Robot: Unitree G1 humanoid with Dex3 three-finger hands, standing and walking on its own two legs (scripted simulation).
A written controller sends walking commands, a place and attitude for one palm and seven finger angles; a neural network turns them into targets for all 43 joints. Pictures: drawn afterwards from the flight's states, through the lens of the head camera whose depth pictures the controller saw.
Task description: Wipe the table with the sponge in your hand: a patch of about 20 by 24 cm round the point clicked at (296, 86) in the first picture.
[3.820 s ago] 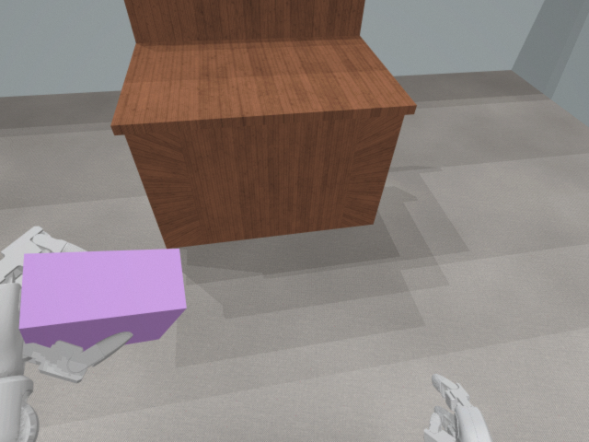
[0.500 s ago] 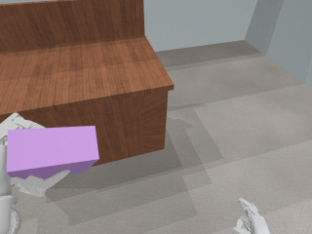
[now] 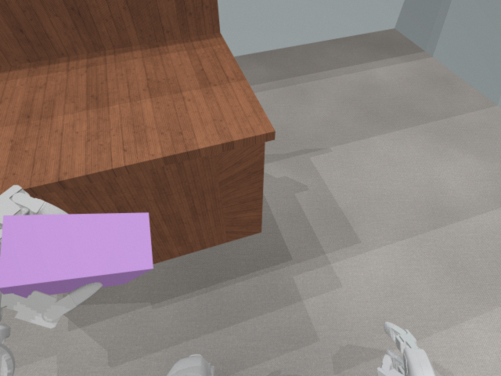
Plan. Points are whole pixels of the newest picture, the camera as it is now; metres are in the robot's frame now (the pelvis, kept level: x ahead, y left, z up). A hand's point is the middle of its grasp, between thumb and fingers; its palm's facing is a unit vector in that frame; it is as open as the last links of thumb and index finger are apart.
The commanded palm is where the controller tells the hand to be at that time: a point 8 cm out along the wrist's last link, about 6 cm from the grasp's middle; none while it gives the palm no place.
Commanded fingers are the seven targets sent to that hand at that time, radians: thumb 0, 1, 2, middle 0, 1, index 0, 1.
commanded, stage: take the last steps up to it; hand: left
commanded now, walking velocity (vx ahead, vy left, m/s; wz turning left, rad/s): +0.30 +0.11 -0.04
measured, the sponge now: (98, 255) +0.23 +0.19 +0.14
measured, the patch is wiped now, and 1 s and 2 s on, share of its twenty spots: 0.00 0.00 0.00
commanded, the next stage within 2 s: come to a stop and stand still in 1.16 s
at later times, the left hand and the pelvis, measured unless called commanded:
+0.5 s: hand (96, 170) +0.34 +0.23 +0.16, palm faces +0.37 -0.79 -0.48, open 10.3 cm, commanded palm +0.28 +0.28 +0.18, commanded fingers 0.00 0.10 1.30 -1.20 -1.60 -1.20 -1.60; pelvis +0.12 +0.00 -0.01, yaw -1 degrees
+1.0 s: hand (106, 109) +0.45 +0.25 +0.18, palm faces +0.35 -0.83 -0.44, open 10.3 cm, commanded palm +0.40 +0.30 +0.18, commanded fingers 0.00 0.10 1.30 -1.20 -1.60 -1.20 -1.60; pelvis +0.22 +0.03 -0.01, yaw -3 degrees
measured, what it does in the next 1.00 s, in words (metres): walks ahead: left foot, then right foot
